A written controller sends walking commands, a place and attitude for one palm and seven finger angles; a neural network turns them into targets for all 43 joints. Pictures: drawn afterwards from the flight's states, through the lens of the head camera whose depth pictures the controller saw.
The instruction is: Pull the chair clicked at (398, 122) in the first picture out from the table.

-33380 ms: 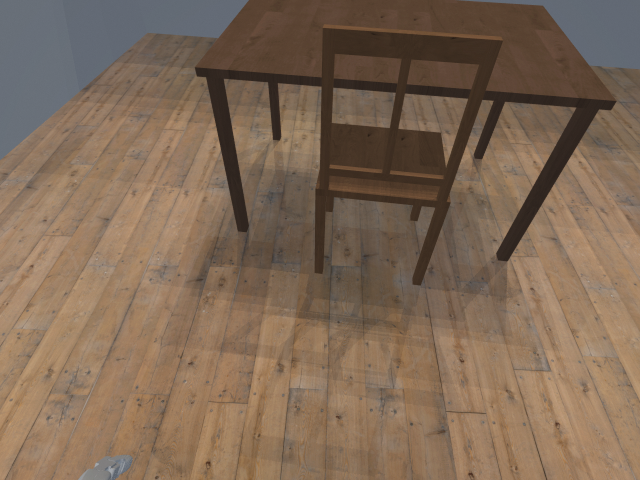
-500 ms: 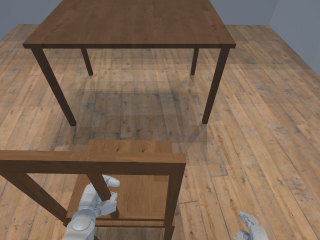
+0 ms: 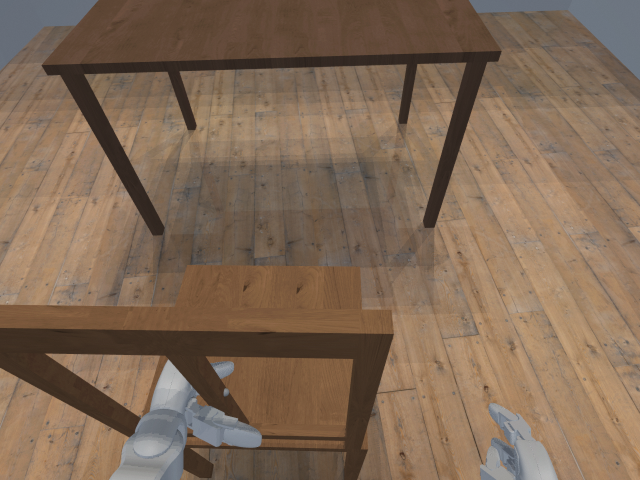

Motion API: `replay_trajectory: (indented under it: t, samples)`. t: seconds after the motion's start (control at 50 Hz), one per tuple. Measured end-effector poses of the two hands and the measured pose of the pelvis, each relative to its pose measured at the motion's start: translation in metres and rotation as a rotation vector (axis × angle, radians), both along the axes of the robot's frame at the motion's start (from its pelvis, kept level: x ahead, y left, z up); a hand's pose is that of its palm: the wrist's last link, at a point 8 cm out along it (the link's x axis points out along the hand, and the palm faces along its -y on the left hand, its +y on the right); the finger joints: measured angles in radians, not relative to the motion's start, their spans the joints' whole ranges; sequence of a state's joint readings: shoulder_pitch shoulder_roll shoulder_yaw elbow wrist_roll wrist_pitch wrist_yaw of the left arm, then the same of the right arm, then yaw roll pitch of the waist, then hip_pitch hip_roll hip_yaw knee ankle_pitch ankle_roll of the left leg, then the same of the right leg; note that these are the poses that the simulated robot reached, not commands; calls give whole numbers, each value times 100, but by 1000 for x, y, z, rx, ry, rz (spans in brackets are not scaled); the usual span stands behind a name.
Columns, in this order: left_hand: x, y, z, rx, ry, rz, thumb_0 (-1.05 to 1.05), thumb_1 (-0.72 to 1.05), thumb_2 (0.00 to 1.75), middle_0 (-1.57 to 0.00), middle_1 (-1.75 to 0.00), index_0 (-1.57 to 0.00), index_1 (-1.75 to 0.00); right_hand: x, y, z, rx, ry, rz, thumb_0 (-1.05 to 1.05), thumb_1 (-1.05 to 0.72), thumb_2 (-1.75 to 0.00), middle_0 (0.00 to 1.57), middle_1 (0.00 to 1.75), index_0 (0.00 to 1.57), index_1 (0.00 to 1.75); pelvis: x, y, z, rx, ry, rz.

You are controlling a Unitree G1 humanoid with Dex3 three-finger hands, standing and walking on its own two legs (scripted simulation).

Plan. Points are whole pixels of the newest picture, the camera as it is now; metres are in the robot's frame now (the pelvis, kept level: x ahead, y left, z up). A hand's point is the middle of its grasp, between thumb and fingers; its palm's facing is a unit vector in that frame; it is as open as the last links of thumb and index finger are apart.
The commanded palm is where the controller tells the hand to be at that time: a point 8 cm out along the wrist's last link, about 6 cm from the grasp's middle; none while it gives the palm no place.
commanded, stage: open the thumb and straighten the fingers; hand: left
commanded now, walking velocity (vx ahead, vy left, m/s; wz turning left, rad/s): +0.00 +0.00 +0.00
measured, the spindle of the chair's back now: (218, 397) +0.24 +0.15 -0.05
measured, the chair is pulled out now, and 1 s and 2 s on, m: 0.69 0.69 0.69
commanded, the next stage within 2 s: draw the fingers out of the gap in 0.20 s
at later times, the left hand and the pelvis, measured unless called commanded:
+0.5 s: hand (199, 417) +0.21 +0.16 -0.03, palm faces +0.06 -0.98 -0.19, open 17.4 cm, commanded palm +0.18 +0.21 -0.01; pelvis +0.01 -0.01 -0.01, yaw +1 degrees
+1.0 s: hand out of the picture +0.14 +0.15 -0.03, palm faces +0.05 -0.99 -0.17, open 17.5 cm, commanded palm +0.10 +0.20 -0.01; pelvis -0.01 +0.00 -0.02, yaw +1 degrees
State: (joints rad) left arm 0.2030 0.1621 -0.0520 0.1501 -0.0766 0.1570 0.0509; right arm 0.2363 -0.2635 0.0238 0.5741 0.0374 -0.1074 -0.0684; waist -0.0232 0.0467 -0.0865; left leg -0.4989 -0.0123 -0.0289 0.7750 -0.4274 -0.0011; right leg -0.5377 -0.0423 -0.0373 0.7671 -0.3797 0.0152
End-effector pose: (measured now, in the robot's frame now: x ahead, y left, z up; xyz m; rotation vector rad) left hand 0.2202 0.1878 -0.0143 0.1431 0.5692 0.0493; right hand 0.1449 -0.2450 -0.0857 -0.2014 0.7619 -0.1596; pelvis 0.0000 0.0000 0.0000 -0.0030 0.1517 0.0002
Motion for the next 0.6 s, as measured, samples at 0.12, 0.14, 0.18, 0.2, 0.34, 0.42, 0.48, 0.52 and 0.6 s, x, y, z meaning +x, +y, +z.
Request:
replay_trajectory:
  t: [0.12, 0.14, 0.18, 0.2, 0.34, 0.42, 0.48, 0.52, 0.6]
  samples:
    - [3, 12, -5, 34, 22, 39, 0, -52, 21, -14, -40, -14, -40, 16, -3, 0, -12, -17, 16, 1, -90, -90, 20, 30, 20, 30, 7, -6, -5, -1, 18, 5]
    - [3, 14, -4, 39, 21, 44, 0, -53, 21, -12, -34, -12, -35, 17, -4, 0, -12, -20, 16, 1, -90, -90, 20, 30, 20, 30, 8, -7, -6, -3, 20, 6]
    - [1, 17, 0, 45, 15, 49, -1, -53, 20, -8, -24, -9, -25, 20, -5, -1, -12, -27, 16, 1, -90, -90, 20, 30, 20, 30, 10, -8, -7, -5, 23, 9]
    - [0, 18, 1, 46, 12, 49, -1, -53, 20, -7, -20, -8, -21, 21, -6, -1, -12, -30, 16, 1, -90, -90, 20, 30, 20, 30, 11, -8, -7, -6, 25, 11]
    - [-11, 13, -1, 17, 31, 32, -1, -54, 20, -2, -5, -2, -5, 23, -9, -5, -25, -34, 14, 1, -90, -90, 20, 30, 20, 30, 13, -10, -11, -8, 30, 18]
    - [-19, 21, -2, 33, 40, 51, -1, -54, 20, -1, -2, -2, -2, 19, -11, -4, -30, -31, 0, 1, -90, -90, 20, 30, 20, 30, 12, -11, -12, -7, 30, 16]
    - [-29, 24, 2, 45, 35, 57, -1, -54, 20, -1, -1, -1, -1, 17, -11, -3, -29, -43, -9, 1, -90, -90, 20, 30, 20, 30, 11, -11, -12, -10, 27, 18]
    - [-36, 25, 4, 41, 33, 56, -1, -54, 20, -1, -1, -1, -1, 16, -10, -3, -27, -53, -15, 1, -90, -90, 20, 30, 20, 30, 10, -10, -12, -12, 26, 18]
    - [-54, 24, 4, 31, 45, 55, -1, -54, 20, 0, 0, -1, 0, 15, -8, -2, -25, -73, -18, 1, -90, -90, 20, 30, 20, 30, 7, -8, -14, -14, 22, 21]
